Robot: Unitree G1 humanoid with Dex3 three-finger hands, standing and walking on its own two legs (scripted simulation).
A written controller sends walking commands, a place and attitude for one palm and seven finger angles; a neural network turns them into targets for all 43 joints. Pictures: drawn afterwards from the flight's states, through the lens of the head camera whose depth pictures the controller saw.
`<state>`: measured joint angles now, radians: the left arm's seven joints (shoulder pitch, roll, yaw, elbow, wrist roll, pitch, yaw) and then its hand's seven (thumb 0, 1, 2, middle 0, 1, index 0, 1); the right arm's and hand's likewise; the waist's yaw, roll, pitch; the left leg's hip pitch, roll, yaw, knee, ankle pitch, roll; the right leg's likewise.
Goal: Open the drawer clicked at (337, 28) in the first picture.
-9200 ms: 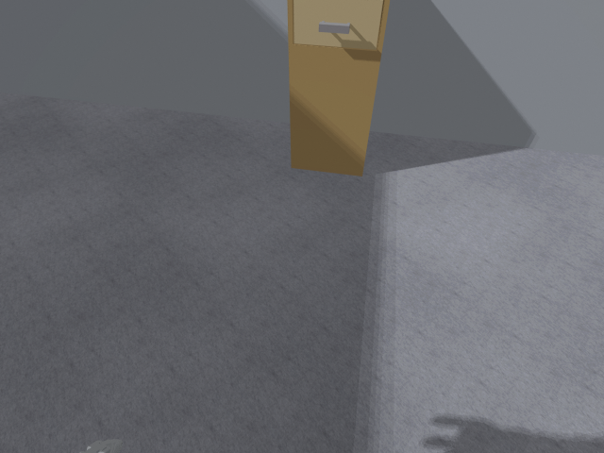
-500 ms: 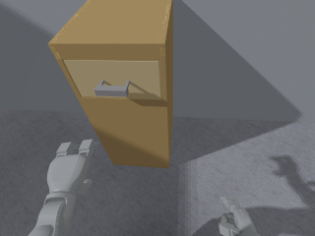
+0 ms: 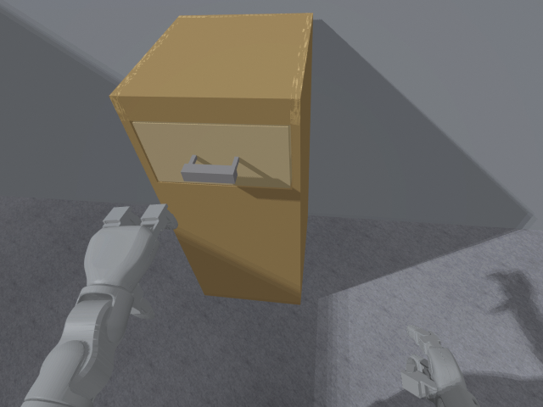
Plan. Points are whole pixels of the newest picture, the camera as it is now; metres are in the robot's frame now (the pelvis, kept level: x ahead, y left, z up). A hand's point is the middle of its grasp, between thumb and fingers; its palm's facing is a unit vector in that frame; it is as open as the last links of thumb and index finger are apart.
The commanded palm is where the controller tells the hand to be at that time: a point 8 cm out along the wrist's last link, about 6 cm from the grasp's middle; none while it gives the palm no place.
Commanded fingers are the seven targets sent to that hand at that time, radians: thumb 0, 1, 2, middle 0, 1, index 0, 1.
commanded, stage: raise the hand with hooked fingers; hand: left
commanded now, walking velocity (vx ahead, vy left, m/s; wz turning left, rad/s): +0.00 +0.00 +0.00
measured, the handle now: (212, 166) +0.59 +0.22 -0.01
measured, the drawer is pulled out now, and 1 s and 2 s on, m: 0.00 0.00 0.00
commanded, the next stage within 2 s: move the hooked fingers above the handle in 0.64 s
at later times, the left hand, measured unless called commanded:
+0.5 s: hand (136, 238) +0.31 +0.24 +0.10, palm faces +0.01 -0.08 -1.00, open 13.8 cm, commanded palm +0.28 +0.25 +0.16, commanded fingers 0.00 -0.50 0.30 -0.30 -1.20 -0.30 -1.20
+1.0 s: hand (152, 230) +0.33 +0.23 +0.09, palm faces +0.01 -0.06 -1.00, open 13.8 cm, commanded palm +0.32 +0.24 +0.15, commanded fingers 0.00 -0.50 0.30 -0.30 -1.20 -0.30 -1.20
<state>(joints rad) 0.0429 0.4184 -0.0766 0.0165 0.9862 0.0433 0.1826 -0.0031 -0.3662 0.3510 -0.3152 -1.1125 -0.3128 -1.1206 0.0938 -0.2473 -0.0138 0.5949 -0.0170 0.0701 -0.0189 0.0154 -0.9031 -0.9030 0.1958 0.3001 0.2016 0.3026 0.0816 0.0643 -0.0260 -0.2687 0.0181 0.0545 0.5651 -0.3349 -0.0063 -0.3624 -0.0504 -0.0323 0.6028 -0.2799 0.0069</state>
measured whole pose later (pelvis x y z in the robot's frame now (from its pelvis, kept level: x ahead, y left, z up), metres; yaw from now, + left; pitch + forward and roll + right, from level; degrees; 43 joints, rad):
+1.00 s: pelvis +0.00 +0.00 +0.01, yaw +1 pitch +3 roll +1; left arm -0.25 0.46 -0.10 0.25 0.96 -0.06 0.07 0.00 -0.49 0.30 -0.32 -1.20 -0.32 -1.20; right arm 0.13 -0.24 0.00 0.64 0.01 0.09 -0.03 0.01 -0.90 -0.90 0.20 0.30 0.20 0.30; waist 0.08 0.07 -0.01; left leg -0.24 0.01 0.04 0.47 -0.27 -0.01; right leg -0.32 -0.05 -0.05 0.50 -0.22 0.01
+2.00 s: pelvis +0.01 +0.01 -0.01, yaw +0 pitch +16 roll +0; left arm -0.89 0.51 -0.06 1.05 1.08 -0.09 0.22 0.00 -0.49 0.30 -0.32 -1.20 -0.32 -1.20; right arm 0.33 -0.27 -0.05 0.69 0.00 0.11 -0.02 0.01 -0.90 -0.90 0.20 0.30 0.21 0.30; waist -0.10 0.04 -0.09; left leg -0.57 0.03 0.05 0.66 -0.36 0.01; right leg -0.64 -0.04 -0.03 0.64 -0.27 0.02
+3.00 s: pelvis +0.02 +0.02 -0.02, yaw -1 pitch +20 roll -1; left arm -0.98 0.55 -0.02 1.12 1.09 -0.09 0.22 0.00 -0.49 0.30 -0.32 -1.20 -0.32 -1.20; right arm 0.37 -0.27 -0.05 0.70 -0.02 0.12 -0.01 0.01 -0.90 -0.90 0.20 0.30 0.21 0.30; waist -0.14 0.05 -0.12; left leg -0.68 0.04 0.05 0.73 -0.40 0.01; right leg -0.73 -0.03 -0.03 0.67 -0.29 0.02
